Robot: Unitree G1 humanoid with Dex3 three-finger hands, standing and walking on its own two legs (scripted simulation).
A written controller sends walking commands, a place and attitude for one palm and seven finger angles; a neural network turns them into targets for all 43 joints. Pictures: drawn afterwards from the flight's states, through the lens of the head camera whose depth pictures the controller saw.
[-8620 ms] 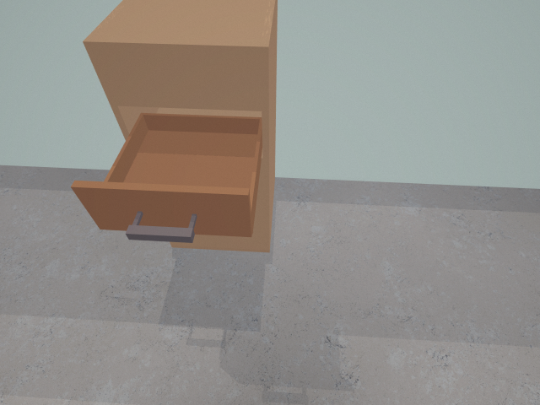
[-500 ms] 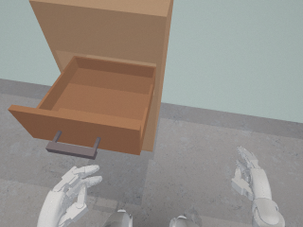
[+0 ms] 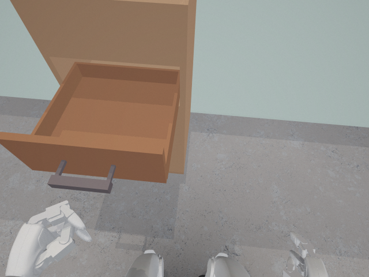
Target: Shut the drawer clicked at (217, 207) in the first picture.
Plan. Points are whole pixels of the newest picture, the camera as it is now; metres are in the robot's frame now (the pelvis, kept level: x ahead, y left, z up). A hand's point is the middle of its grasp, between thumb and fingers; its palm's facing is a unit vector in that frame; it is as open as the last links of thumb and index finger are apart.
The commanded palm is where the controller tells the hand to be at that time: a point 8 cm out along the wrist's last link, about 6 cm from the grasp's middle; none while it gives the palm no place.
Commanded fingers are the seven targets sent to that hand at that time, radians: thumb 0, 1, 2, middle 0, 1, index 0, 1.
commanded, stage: raise the hand and make a fist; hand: left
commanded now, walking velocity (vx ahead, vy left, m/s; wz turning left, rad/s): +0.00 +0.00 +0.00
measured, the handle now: (84, 175) +0.35 +0.26 -0.04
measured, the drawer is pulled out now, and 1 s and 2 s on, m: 0.30 0.30 0.30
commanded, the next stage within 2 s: bring the fist close to the handle in 0.92 s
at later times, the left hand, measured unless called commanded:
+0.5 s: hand (52, 251) +0.17 +0.23 +0.05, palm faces -0.03 -1.00 -0.06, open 3.2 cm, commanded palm +0.13 +0.29 +0.06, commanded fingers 0.00 0.90 0.90 -1.40 -1.60 -1.40 -1.60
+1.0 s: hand (53, 256) +0.16 +0.23 +0.05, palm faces -0.05 -1.00 -0.06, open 3.2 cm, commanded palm +0.12 +0.28 +0.06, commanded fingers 0.00 0.90 0.90 -1.40 -1.60 -1.40 -1.60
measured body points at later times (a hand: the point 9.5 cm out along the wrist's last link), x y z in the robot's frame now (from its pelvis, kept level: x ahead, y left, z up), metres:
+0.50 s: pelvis +0.01 +0.03 +0.00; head +0.08 +0.05 +0.45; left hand +0.17 +0.28 +0.06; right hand +0.24 -0.17 -0.05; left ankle +0.03 +0.10 -0.66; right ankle +0.04 -0.06 -0.66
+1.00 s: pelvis +0.01 +0.05 +0.00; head +0.07 +0.07 +0.44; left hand +0.16 +0.28 +0.06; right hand +0.21 -0.18 -0.06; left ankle +0.03 +0.10 -0.66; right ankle +0.04 -0.06 -0.66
